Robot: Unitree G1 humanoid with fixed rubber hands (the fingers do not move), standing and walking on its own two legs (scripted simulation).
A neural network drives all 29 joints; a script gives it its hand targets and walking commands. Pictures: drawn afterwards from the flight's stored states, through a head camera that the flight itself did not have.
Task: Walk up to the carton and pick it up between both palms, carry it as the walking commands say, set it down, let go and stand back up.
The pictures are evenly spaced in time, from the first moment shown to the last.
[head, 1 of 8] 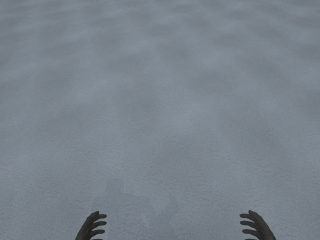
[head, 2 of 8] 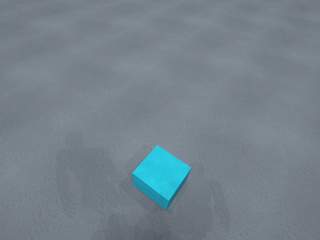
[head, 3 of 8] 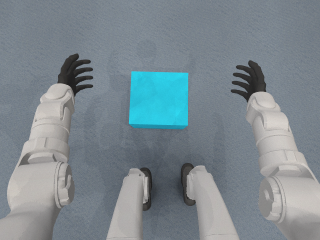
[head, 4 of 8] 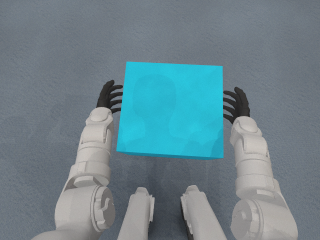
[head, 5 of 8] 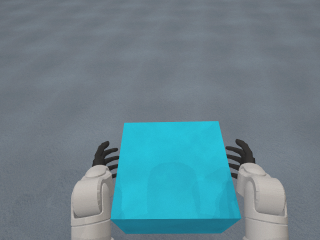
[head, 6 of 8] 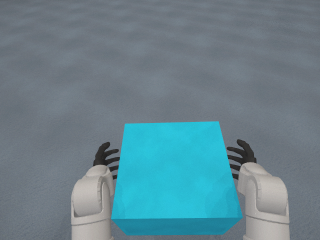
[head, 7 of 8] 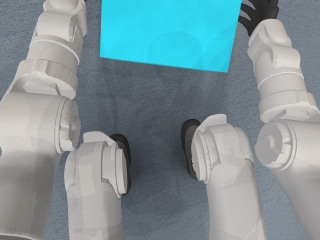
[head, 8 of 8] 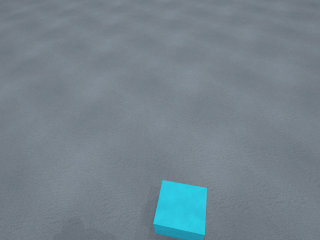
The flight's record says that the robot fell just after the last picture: no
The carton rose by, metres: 0.69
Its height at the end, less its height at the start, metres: +0.00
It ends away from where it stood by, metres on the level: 0.64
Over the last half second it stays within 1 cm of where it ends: yes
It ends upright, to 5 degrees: yes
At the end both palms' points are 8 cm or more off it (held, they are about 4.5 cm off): yes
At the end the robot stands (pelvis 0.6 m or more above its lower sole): yes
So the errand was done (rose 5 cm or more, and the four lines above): yes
